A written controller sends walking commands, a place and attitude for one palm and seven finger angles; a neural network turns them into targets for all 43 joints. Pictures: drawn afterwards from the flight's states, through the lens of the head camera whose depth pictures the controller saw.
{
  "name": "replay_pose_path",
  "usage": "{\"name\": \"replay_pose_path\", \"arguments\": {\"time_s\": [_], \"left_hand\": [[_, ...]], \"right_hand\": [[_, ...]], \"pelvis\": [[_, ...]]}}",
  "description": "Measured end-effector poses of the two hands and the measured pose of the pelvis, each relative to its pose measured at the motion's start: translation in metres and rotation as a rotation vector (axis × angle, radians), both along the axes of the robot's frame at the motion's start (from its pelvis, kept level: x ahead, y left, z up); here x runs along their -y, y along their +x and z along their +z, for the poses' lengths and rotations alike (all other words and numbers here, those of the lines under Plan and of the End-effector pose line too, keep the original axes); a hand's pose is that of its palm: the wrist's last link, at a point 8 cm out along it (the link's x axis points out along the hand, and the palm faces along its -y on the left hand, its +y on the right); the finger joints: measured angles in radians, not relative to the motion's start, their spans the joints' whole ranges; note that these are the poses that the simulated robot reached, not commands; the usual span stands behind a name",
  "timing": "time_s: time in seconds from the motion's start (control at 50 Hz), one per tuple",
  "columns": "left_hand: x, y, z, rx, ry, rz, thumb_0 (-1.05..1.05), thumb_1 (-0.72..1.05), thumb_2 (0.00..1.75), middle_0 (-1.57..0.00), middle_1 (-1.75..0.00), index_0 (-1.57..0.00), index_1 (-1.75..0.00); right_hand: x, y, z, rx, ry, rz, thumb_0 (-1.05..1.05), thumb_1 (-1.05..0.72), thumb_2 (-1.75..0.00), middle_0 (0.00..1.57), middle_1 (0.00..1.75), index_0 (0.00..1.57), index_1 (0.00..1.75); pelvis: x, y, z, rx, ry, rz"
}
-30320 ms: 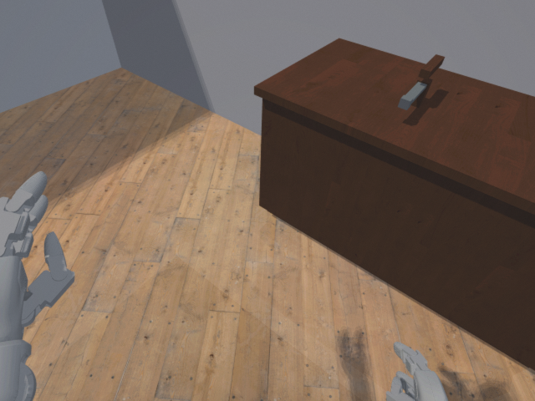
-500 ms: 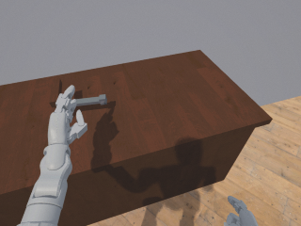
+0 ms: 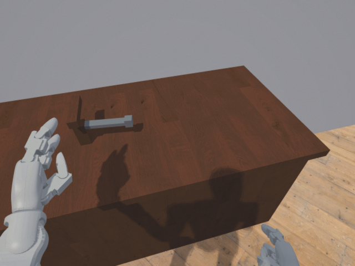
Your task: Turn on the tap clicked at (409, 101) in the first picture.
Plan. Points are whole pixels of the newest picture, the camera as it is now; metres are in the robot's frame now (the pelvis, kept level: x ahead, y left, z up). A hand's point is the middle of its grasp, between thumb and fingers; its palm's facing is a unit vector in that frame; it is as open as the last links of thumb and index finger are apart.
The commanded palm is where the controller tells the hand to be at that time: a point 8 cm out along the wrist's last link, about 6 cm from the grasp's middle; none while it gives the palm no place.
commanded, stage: draw the hand back beside the body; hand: left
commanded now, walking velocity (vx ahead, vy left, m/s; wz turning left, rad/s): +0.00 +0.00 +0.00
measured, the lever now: (128, 121) +0.53 +0.23 +0.02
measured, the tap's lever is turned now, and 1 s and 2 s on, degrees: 81 81 81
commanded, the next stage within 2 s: step back with the hand held close in 0.40 s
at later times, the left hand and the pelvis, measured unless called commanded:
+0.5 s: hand (54, 192) +0.19 +0.24 +0.16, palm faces +0.42 -0.85 -0.33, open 7.4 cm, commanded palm +0.15 +0.27 +0.17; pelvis -0.01 -0.01 +0.00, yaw +0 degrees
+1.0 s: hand (30, 214) +0.15 +0.26 +0.15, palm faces +0.37 -0.82 -0.43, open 7.4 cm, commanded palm +0.10 +0.30 +0.17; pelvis -0.07 +0.02 -0.01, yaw -1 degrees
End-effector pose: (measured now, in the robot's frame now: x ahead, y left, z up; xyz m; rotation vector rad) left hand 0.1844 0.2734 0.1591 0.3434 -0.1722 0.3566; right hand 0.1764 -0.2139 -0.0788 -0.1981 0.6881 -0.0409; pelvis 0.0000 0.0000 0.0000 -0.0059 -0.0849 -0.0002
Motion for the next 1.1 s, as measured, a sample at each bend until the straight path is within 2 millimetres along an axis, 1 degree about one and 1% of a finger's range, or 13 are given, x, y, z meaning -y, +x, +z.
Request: {"name": "replay_pose_path", "arguments": {"time_s": [0.18,0.24,0.38,0.54,0.6,0.68,0.78,0.84,0.9,1.02,1.1], "left_hand": [[-0.006,-0.032,0.010,0.002,0.059,0.047,0.01,0.89,0.90,-0.20,-0.30,-0.21,-0.30],[-0.007,-0.038,0.010,0.008,0.060,0.063,0.01,0.89,0.90,-0.20,-0.30,-0.21,-0.30],[-0.005,-0.040,0.009,0.024,0.043,0.068,0.01,0.89,0.90,-0.20,-0.30,-0.21,-0.30],[0.000,-0.041,0.009,0.029,0.047,0.043,0.01,0.89,0.90,-0.20,-0.30,-0.21,-0.30],[-0.004,-0.040,0.016,0.054,0.075,0.043,0.01,0.89,0.90,-0.21,-0.30,-0.21,-0.30],[-0.009,-0.038,0.017,0.052,0.107,0.035,0.01,0.89,0.90,-0.20,-0.30,-0.21,-0.30],[-0.010,-0.043,0.007,-0.015,0.113,-0.003,0.01,0.89,0.90,-0.20,-0.30,-0.21,-0.30],[-0.013,-0.050,0.003,-0.036,0.121,-0.018,0.01,0.89,0.90,-0.21,-0.30,-0.21,-0.30],[-0.018,-0.058,0.004,-0.029,0.134,-0.017,0.01,0.89,0.90,-0.21,-0.30,-0.21,-0.30],[-0.027,-0.078,0.007,0.009,0.156,0.007,0.01,0.89,0.90,-0.21,-0.30,-0.22,-0.30],[-0.031,-0.088,0.005,0.027,0.155,0.021,0.01,0.89,0.90,-0.21,-0.30,-0.21,-0.30]], "right_hand": [[0.007,0.001,0.002,0.028,-0.007,-0.008,0.01,-0.91,-0.89,0.20,0.30,0.20,0.30],[0.007,0.002,0.002,0.034,-0.012,-0.003,0.01,-0.91,-0.89,0.20,0.30,0.20,0.30],[0.006,0.001,0.004,0.055,-0.008,0.002,0.01,-0.91,-0.89,0.20,0.30,0.20,0.30],[0.005,-0.005,0.005,0.069,0.002,-0.003,0.01,-0.91,-0.89,0.20,0.30,0.20,0.30],[0.005,-0.009,0.005,0.053,-0.008,-0.004,0.01,-0.91,-0.89,0.20,0.30,0.20,0.30],[0.008,-0.019,0.003,0.018,-0.024,-0.029,0.01,-0.91,-0.89,0.20,0.30,0.20,0.30],[0.012,-0.037,0.000,-0.017,-0.042,-0.082,0.01,-0.91,-0.89,0.20,0.30,0.20,0.30],[0.012,-0.049,-0.001,-0.035,-0.057,-0.102,0.01,-0.91,-0.89,0.20,0.30,0.20,0.30],[0.011,-0.061,-0.002,-0.045,-0.068,-0.109,0.01,-0.91,-0.89,0.20,0.30,0.20,0.30],[0.003,-0.080,-0.005,-0.049,-0.068,-0.103,0.01,-0.91,-0.89,0.20,0.30,0.20,0.30],[-0.003,-0.090,-0.008,-0.049,-0.066,-0.094,0.01,-0.91,-0.89,0.20,0.30,0.20,0.30]], "pelvis": [[0.003,-0.002,-0.001,0.002,-0.004,0.002],[0.003,-0.004,-0.002,0.005,-0.004,0.007],[0.005,-0.010,-0.002,0.012,-0.002,0.010],[0.007,-0.014,-0.002,0.017,-0.002,0.007],[0.006,-0.017,-0.002,-0.005,-0.011,0.006],[0.002,-0.024,-0.003,-0.042,-0.011,-0.003],[-0.007,-0.034,-0.004,-0.068,-0.003,-0.015],[-0.011,-0.042,-0.005,-0.073,0.000,-0.017],[-0.014,-0.051,-0.006,-0.076,0.000,-0.016],[-0.020,-0.068,-0.009,-0.081,-0.005,-0.013],[-0.023,-0.078,-0.012,-0.085,-0.012,-0.010]]}}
